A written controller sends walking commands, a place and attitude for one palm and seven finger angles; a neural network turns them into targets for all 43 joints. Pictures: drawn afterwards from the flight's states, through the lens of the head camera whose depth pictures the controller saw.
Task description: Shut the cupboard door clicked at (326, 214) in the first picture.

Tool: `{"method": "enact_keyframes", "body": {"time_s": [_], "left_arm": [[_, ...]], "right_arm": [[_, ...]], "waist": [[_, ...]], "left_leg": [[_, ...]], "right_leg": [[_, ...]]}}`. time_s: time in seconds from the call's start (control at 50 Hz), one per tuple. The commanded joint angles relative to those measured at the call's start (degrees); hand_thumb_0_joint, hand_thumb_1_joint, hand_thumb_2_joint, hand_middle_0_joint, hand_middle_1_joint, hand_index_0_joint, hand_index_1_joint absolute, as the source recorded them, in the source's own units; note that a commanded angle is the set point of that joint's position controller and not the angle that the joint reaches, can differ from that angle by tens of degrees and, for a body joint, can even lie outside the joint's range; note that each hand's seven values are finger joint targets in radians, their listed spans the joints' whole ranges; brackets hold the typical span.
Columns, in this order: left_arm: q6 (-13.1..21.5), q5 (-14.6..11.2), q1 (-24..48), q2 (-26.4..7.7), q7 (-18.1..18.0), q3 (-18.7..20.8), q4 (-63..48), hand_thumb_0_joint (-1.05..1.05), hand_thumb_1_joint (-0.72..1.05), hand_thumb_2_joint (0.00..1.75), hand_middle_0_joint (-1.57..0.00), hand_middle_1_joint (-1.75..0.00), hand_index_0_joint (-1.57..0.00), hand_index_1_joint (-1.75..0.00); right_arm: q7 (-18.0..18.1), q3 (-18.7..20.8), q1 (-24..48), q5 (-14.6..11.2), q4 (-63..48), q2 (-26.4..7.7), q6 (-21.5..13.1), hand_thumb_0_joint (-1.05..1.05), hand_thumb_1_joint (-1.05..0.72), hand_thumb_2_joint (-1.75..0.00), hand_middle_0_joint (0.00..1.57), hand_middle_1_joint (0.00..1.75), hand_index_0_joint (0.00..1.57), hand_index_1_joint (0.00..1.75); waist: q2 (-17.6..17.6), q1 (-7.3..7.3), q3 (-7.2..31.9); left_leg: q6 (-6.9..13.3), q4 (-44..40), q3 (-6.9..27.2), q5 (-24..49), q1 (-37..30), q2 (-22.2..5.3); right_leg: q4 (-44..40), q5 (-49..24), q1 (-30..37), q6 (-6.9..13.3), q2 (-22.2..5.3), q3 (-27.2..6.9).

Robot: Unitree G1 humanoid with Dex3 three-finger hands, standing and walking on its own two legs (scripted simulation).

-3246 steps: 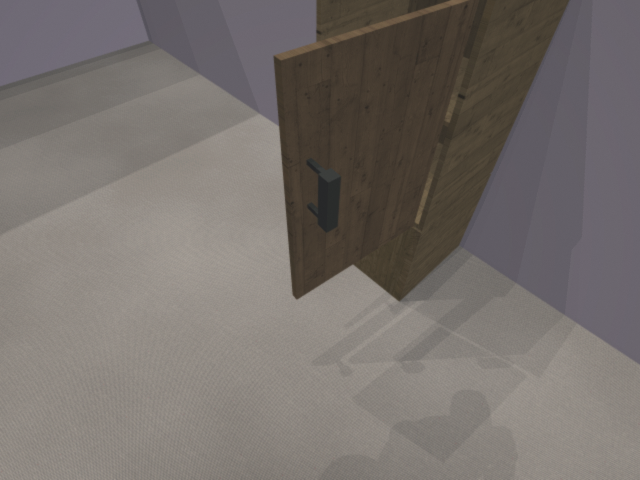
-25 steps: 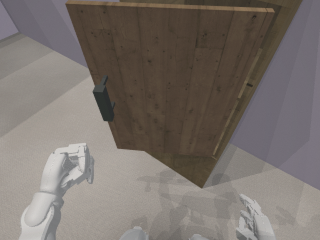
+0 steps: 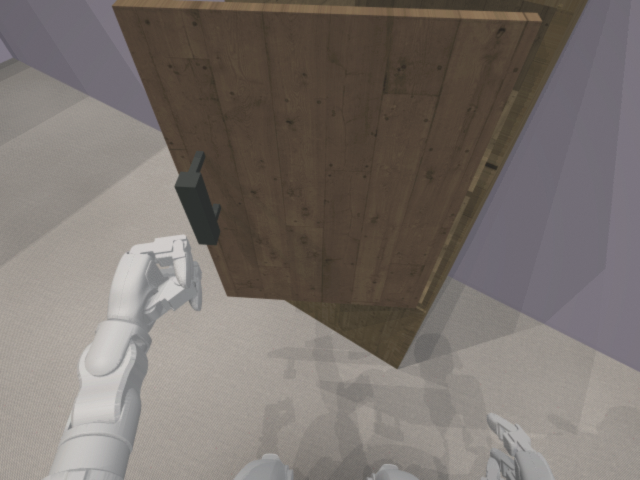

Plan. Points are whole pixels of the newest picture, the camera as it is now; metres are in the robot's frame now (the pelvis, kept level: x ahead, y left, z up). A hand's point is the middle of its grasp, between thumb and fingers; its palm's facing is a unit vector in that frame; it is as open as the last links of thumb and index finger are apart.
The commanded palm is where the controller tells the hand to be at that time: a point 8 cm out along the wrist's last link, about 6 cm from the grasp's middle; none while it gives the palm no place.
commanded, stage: bring the fist close to the handle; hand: left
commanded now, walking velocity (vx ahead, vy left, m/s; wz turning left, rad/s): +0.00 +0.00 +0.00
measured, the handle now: (204, 198) +0.47 +0.19 +0.06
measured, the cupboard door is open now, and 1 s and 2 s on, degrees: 29 29 11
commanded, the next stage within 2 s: push the door shut along its arc in 0.64 s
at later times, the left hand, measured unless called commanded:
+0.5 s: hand (207, 258) +0.37 +0.17 +0.06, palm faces -0.02 -1.00 -0.02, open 3.1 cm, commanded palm +0.35 +0.21 +0.07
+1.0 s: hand (208, 244) +0.39 +0.17 +0.06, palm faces -0.07 -1.00 -0.03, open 3.1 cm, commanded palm +0.38 +0.22 +0.07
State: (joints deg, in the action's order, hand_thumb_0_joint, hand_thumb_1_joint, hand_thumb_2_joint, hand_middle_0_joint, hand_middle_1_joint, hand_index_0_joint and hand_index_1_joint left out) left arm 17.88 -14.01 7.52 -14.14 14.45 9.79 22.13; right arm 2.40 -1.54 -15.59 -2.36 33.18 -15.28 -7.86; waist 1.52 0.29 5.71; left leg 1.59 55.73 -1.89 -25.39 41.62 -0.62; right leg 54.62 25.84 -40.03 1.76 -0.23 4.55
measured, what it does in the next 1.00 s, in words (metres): stands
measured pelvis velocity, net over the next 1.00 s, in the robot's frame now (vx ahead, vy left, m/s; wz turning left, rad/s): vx -0.01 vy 0.00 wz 0.00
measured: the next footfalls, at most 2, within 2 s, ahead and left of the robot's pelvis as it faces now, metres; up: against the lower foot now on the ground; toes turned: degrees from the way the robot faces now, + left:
none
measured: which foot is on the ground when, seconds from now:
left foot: down 0.00-1.00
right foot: down 0.00-1.00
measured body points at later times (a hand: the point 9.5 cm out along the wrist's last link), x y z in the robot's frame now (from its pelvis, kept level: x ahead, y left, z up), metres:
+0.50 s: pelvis +0.00 +0.00 +0.00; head +0.05 +0.00 +0.45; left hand +0.36 +0.22 +0.07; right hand +0.11 -0.25 -0.11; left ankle +0.02 +0.10 -0.68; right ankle +0.01 -0.10 -0.68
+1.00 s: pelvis -0.01 +0.00 +0.00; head +0.05 +0.00 +0.44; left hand +0.39 +0.22 +0.07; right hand +0.11 -0.25 -0.11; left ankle +0.02 +0.10 -0.68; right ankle +0.01 -0.10 -0.68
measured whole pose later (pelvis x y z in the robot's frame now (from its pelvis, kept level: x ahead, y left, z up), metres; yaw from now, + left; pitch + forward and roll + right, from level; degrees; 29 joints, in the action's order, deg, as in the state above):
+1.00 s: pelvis -0.01 +0.00 +0.00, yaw +0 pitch +13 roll -1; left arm 21.5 -11.5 28.3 -17.4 15.8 11.2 45.5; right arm 1.9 -1.9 -15.8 -2.4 35.1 -15.2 -3.7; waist 1.2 1.8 5.4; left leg 1.5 56.9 -1.7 -24.6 45.1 -0.8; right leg 55.8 25.1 -43.5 2.1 0.0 4.7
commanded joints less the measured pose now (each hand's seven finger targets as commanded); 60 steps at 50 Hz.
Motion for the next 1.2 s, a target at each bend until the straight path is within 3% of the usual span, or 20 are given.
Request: {"method": "enact_keyframes", "body": {"time_s": [0.0, 0.12, 0.22, 0.28, 0.36, 0.4, 0.44, 0.5, 0.58, 0.62, 0.68, 0.74, 0.84, 0.86, 0.94, 0.98, 1.0, 1.08, 1.12, 1.18], "left_arm": [[4.1, 0.2, 20.0, -6.8, -1.8, 1.2, -9.3, 0.0, 0.9, 0.9, -1.3, -1.5, -1.3, -1.5], [4.7, 1.5, 23.6, -8.1, -4.4, 2.8, -4.6, 0.0, 0.9, 0.9, -1.3, -1.5, -1.3, -1.5], [5.4, 2.6, 30.2, -8.7, -5.1, 2.9, -0.3, 0.0, 0.9, 0.9, -1.3, -1.5, -1.3, -1.5], [6.0, 2.0, 26.5, -8.0, -4.7, 3.2, -1.1, 0.0, 0.9, 0.9, -1.3, -1.5, -1.3, -1.5], [6.2, 1.8, 25.6, -10.5, -3.9, 4.9, 0.6, 0.0, 0.9, 0.9, -1.3, -1.5, -1.3, -1.5], [6.5, 1.7, 27.3, -8.2, -3.6, 2.9, -0.2, 0.0, 0.9, 0.9, -1.3, -1.5, -1.3, -1.5], [6.8, 1.7, 29.7, -6.5, -3.6, 1.0, -0.2, 0.0, 0.9, 0.9, -1.3, -1.5, -1.3, -1.5], [7.5, 1.7, 31.6, -8.1, -3.8, 2.2, 0.0, 0.0, 0.9, 0.9, -1.3, -1.5, -1.3, -1.5], [7.9, 2.2, 33.8, -8.5, -3.8, 1.7, 0.5, 0.0, 0.9, 0.9, -1.3, -1.5, -1.3, -1.5], [7.7, 2.0, 32.7, -7.6, -4.0, 1.4, 1.5, 0.0, 0.9, 0.9, -1.3, -1.5, -1.3, -1.5], [7.1, 1.6, 30.0, -10.3, -4.1, 4.5, 3.1, 0.0, 0.9, 0.9, -1.3, -1.5, -1.3, -1.5], [7.1, 1.6, 29.2, -10.3, -3.5, 4.4, 2.5, 0.0, 0.9, 0.9, -1.3, -1.5, -1.3, -1.5], [7.5, 1.7, 38.6, -12.2, -0.9, 3.8, 7.2, 0.0, 0.9, 0.9, -1.3, -1.5, -1.3, -1.5], [7.7, 1.8, 41.9, -12.8, -0.2, 3.5, 7.7, 0.0, 0.9, 0.9, -1.3, -1.5, -1.3, -1.5], [8.2, 0.9, 46.4, -12.1, 2.1, 2.8, 11.1, 0.0, 0.9, 0.9, -1.3, -1.5, -1.3, -1.5], [8.1, 0.5, 47.6, -13.7, 3.3, 3.8, 12.6, 0.0, 0.9, 0.9, -1.3, -1.5, -1.3, -1.5], [8.0, 0.4, 48.2, -13.5, 3.9, 3.5, 14.4, 0.0, 0.9, 0.9, -1.3, -1.5, -1.3, -1.5], [7.9, 0.4, 54.5, -15.4, 5.5, 3.9, 17.9, 0.0, 0.9, 0.9, -1.3, -1.5, -1.3, -1.5], [7.9, 0.6, 57.5, -13.2, 6.1, 1.6, 19.2, 0.0, 0.9, 0.9, -1.3, -1.5, -1.3, -1.5], [8.1, 0.8, 59.1, -15.0, 6.6, 2.8, 20.9, 0.0, 0.9, 0.9, -1.3, -1.5, -1.3, -1.5]], "right_arm": [[0.2, 3.2, 0.8, -0.1, -7.2, -7.2, -2.2, 0.0, -0.9, -0.9, 0.2, 0.3, 0.2, 0.3], [-0.4, 3.3, -0.2, 0.2, -6.6, -7.4, -0.9, 0.0, -0.9, -0.9, 0.2, 0.3, 0.2, 0.3], [-0.6, 3.4, -0.9, 0.2, -5.8, -7.5, 0.4, 0.0, -0.9, -0.9, 0.2, 0.3, 0.2, 0.3], [-1.0, 3.6, -1.3, 0.3, -6.5, -7.4, 0.7, 0.0, -0.9, -0.9, 0.2, 0.3, 0.2, 0.3], [-1.0, 3.6, -1.6, 0.2, -6.5, -7.7, 1.7, 0.0, -0.9, -0.9, 0.2, 0.3, 0.2, 0.3], [-1.0, 3.6, -1.1, 0.0, -6.5, -7.4, 1.7, 0.0, -0.9, -0.9, 0.2, 0.3, 0.2, 0.3], [-0.9, 3.6, -1.1, -0.1, -6.3, -7.4, 1.5, 0.0, -0.9, -0.9, 0.2, 0.3, 0.2, 0.3], [-0.6, 3.8, -1.1, 0.1, -5.6, -7.6, 1.3, 0.0, -0.9, -0.9, 0.2, 0.3, 0.2, 0.3], [-0.4, 3.6, -1.0, 0.0, -5.2, -7.6, 1.2, 0.0, -0.9, -0.9, 0.2, 0.3, 0.2, 0.3], [-0.5, 3.7, -0.9, 0.0, -5.3, -7.6, 1.1, 0.0, -0.9, -0.9, 0.2, 0.3, 0.2, 0.3], [-0.6, 3.6, -1.2, 0.1, -5.6, -7.7, 1.5, 0.0, -0.9, -0.9, 0.2, 0.3, 0.2, 0.3], [-0.8, 3.5, -1.0, 0.0, -6.2, -7.5, 1.8, 0.0, -0.9, -0.9, 0.2, 0.3, 0.2, 0.3], [-0.2, 3.2, -1.4, -0.2, -4.8, -7.9, 2.2, 0.0, -0.9, -0.9, 0.2, 0.3, 0.2, 0.3], [0.1, 3.2, -1.6, -0.2, -4.5, -8.1, 2.2, 0.0, -0.9, -0.9, 0.2, 0.3, 0.2, 0.3], [0.2, 3.2, -2.1, -0.3, -3.9, -8.2, 1.8, 0.0, -0.9, -0.9, 0.2, 0.3, 0.2, 0.3], [0.1, 3.3, -2.9, -0.3, -3.5, -8.6, 1.9, 0.0, -0.9, -0.9, 0.2, 0.3, 0.2, 0.3], [0.1, 3.1, -3.0, -0.4, -3.4, -8.5, 2.1, 0.0, -0.9, -0.9, 0.2, 0.3, 0.2, 0.3], [0.4, 3.2, -3.8, -0.5, -2.4, -9.1, 2.4, 0.0, -0.9, -0.9, 0.2, 0.3, 0.2, 0.3], [0.3, 3.2, -4.1, -0.6, -2.2, -9.0, 2.4, 0.0, -0.9, -0.9, 0.2, 0.3, 0.2, 0.3], [0.2, 3.4, -5.2, -0.5, -1.6, -9.7, 2.4, 0.0, -0.9, -0.9, 0.2, 0.3, 0.2, 0.3]], "waist": [[0.8, 1.24, 15.6], [-1.1, 0.78, 17.7], [-0.6, 1.74, 17.4], [-0.4, 0.34, 20.8], [-2.0, 0.42, 17.6], [-0.1, 1.06, 16.9], [-0.6, 2.03, 16.2], [-0.9, 2.07, 17.8], [1.8, 2.07, 18.2], [0.8, 1.89, 18.0], [-1.7, 0.85, 18.9], [-1.4, 0.51, 18.4], [-2.7, 3.41, 15.5], [-1.3, 3.83, 15.7], [0.8, 3.74, 19.9], [1.3, 3.77, 22.1], [-0.3, 3.97, 21.2], [0.0, 5.27, 20.6], [1.3, 6.07, 20.6], [1.5, 5.97, 23.3]], "left_leg": [[-0.3, -8.6, 3.6, 12.5, -9.5, 0.5], [-0.5, -8.6, 3.6, 13.9, -9.4, 0.4], [-0.5, -8.3, 3.4, 13.7, -9.1, 0.3], [-0.6, -8.5, 3.3, 17.1, -11.0, 0.4], [-0.3, -8.9, 2.7, 14.8, -7.7, 0.5], [-0.3, -9.0, 2.7, 13.2, -8.5, 0.4], [-0.3, -9.1, 3.1, 11.8, -9.0, 0.3], [-0.1, -8.6, 3.0, 10.5, -8.9, 0.5], [-0.3, -8.6, 3.5, 10.6, -9.6, 0.4], [-0.2, -8.7, 3.5, 9.7, -9.6, 0.5], [-0.1, -8.7, 3.0, 11.5, -8.1, 0.6], [-0.1, -8.8, 2.5, 12.6, -7.2, 0.8], [0.3, -7.7, 2.7, 8.5, -4.9, 0.7], [0.3, -7.3, 2.9, 8.0, -5.2, 0.6], [0.1, -6.3, 3.7, 9.9, -7.6, 0.7], [0.0, -5.6, 4.0, 11.9, -8.0, 0.6], [0.1, -5.5, 4.1, 11.3, -6.9, 0.7], [0.3, -4.7, 4.4, 10.0, -5.7, 0.5], [0.3, -4.6, 4.8, 9.1, -6.2, 0.5], [0.2, -4.0, 5.4, 10.7, -7.7, 0.3]], "right_leg": [[-7.0, -14.8, 6.7, -0.3, 0.6, -3.2], [-6.5, -16.4, 7.7, -0.2, 0.7, -3.0], [-6.4, -16.5, 6.5, -0.2, 0.8, -3.2], [-6.1, -19.5, 8.9, -0.1, 0.8, -3.1], [-6.9, -18.6, 9.8, -0.2, 0.9, -3.6], [-7.2, -16.8, 7.9, -0.2, 0.9, -3.4], [-7.5, -15.1, 6.5, -0.3, 1.0, -3.3], [-7.6, -13.9, 6.8, -0.4, 0.8, -3.8], [-7.0, -13.7, 5.8, -0.1, 0.8, -3.7], [-7.5, -12.8, 5.7, -0.2, 0.8, -3.7], [-7.4, -15.4, 8.7, -0.4, 0.8, -4.1], [-7.4, -17.2, 10.2, -0.3, 0.7, -4.4], [-8.1, -13.4, 7.2, -0.7, 0.5, -5.1], [-7.7, -12.6, 6.2, -0.6, 0.6, -5.2], [-6.6, -14.0, 5.3, -0.1, 0.6, -4.9], [-5.7, -16.0, 5.4, -0.1, 0.5, -4.8], [-5.8, -15.6, 5.5, -0.2, 0.6, -4.9], [-5.5, -13.8, 2.8, -0.3, 0.6, -5.1], [-5.4, -12.2, 0.6, -0.2, 0.8, -4.8], [-4.6, -12.8, -0.2, 0.1, 0.9, -4.4]]}}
